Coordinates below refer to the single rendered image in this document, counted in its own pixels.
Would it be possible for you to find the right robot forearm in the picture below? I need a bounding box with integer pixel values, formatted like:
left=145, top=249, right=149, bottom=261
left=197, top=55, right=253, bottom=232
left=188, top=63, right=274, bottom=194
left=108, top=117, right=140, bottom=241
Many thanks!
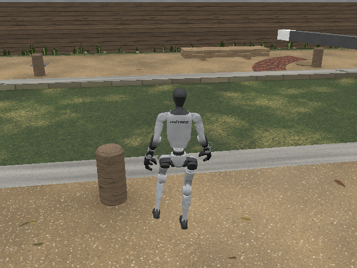
left=200, top=135, right=210, bottom=154

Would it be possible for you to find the robot right hand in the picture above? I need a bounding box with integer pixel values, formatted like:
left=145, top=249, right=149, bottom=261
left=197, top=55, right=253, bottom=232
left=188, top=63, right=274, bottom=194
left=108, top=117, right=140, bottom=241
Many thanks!
left=199, top=151, right=211, bottom=161

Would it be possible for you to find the robot left shin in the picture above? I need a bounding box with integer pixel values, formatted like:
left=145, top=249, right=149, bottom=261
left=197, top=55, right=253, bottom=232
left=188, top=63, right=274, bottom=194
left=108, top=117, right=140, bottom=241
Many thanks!
left=155, top=174, right=164, bottom=212

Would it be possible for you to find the robot right upper arm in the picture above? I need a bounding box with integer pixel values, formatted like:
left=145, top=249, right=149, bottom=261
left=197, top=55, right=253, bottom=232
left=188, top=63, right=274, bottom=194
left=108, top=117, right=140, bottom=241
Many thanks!
left=191, top=113, right=206, bottom=143

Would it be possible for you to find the robot left hand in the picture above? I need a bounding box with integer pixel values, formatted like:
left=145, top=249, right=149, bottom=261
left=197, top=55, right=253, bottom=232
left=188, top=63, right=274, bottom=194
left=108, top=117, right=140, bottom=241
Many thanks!
left=144, top=157, right=157, bottom=171

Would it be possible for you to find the robot left upper arm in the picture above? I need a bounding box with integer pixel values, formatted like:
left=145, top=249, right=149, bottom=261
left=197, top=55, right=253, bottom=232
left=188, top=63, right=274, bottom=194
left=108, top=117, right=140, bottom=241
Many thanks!
left=153, top=112, right=168, bottom=143

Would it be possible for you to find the robot right foot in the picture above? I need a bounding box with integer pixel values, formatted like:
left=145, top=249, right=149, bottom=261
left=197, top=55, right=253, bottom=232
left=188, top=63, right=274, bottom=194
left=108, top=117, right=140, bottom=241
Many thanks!
left=179, top=215, right=188, bottom=229

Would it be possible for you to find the left robot forearm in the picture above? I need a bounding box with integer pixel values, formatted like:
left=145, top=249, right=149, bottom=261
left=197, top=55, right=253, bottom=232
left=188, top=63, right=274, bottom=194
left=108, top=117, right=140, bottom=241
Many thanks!
left=146, top=135, right=158, bottom=159

